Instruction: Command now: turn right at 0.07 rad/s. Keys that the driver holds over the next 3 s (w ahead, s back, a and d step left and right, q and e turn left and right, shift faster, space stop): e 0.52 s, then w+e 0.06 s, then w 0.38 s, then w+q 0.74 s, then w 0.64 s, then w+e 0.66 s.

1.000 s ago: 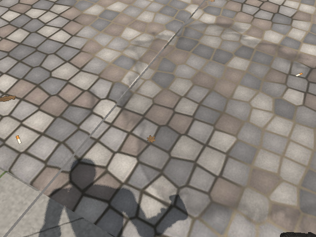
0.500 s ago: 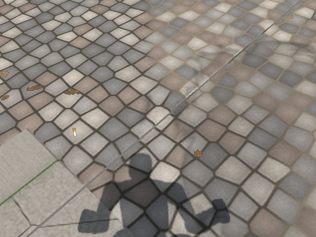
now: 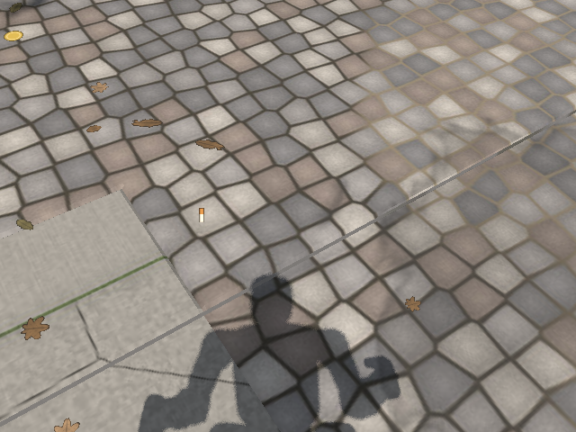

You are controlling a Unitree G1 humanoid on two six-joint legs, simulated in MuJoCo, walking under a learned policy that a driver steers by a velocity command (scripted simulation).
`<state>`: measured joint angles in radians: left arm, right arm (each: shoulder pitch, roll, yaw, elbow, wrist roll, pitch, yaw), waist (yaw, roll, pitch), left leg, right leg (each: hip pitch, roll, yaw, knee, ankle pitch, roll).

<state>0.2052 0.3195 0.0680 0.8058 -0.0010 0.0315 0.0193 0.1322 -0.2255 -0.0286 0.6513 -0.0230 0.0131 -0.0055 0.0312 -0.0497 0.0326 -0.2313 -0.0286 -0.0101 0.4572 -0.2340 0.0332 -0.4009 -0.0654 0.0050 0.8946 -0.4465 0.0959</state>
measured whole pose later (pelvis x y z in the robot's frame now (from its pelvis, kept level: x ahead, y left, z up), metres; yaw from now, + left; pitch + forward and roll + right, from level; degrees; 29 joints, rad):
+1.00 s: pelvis +0.05 -0.06 -0.01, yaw -23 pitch +2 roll +1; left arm 0.14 0.28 0.04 0.67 -0.02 -0.06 -0.01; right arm 0.40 -0.30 -0.06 0.85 0.02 -0.05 0.01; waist -0.07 0.01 -0.01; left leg -0.10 0.06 0.00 0.48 -0.38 -0.02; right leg -0.35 -0.02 -0.03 0.52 -0.20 -0.03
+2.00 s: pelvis +0.58 -0.22 -0.02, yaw +3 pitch +2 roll +0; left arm 0.09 0.27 0.03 0.64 0.01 -0.12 -0.02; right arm 0.36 -0.31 -0.06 0.78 0.01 -0.04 0.00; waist -0.07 0.01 0.02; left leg -0.11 -0.08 -0.17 0.68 -0.49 0.05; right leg -0.47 0.02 -0.01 0.53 -0.13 -0.03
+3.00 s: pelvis +1.02 -0.26 -0.03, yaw -14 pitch +1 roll +2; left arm 0.47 0.22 0.02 0.91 0.00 -0.03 -0.06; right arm 0.06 -0.23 -0.04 0.73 0.02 -0.07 0.01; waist 0.08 0.06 -0.03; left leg -0.68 0.08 -0.01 1.56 -0.40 0.04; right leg -0.32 0.01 -0.04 0.77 -0.45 -0.07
